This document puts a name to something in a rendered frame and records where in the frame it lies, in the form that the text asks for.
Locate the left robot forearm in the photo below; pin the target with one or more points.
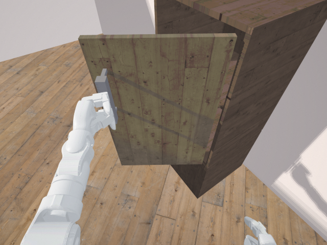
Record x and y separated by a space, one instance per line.
64 200

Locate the handle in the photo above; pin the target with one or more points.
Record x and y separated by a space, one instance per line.
102 85

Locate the right robot hand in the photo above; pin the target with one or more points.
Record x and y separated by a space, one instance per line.
259 231

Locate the cupboard door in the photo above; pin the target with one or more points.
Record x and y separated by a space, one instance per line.
166 88

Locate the left robot hand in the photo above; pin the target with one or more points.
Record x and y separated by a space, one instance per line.
86 118

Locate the left robot upper arm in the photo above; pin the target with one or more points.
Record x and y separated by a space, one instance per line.
53 233

